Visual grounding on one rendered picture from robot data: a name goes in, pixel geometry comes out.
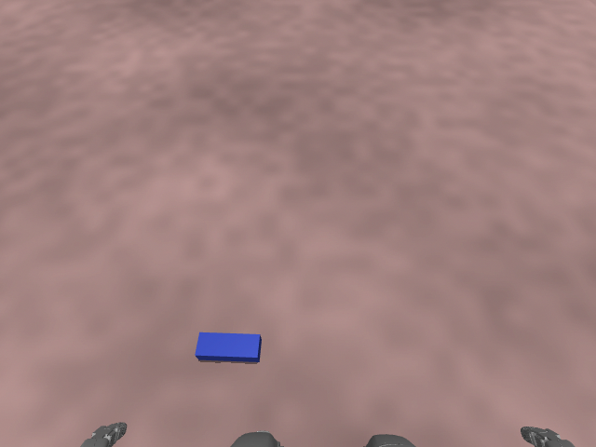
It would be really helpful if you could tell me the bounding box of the carton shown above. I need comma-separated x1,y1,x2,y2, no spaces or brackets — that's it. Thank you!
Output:
195,332,262,362

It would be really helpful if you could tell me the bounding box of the left robot hand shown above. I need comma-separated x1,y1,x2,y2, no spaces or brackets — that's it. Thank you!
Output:
80,422,127,447

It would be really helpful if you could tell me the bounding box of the right robot hand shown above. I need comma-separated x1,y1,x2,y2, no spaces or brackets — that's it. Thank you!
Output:
521,427,575,447

